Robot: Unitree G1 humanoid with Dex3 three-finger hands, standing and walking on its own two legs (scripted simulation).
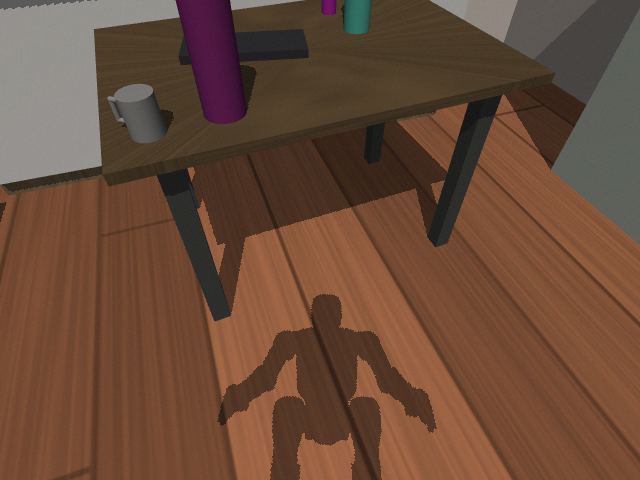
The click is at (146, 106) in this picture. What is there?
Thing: mug
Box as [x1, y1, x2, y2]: [107, 84, 166, 142]
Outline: 108,96 107,99 117,121 124,122 126,124 133,140 138,142 150,142 164,135 166,129 153,90 150,86 145,84 132,84 117,90 113,97
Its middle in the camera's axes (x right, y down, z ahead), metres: -0.40 -0.28 +0.85
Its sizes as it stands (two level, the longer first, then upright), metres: 0.112 0.078 0.098
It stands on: a support 0.75 m high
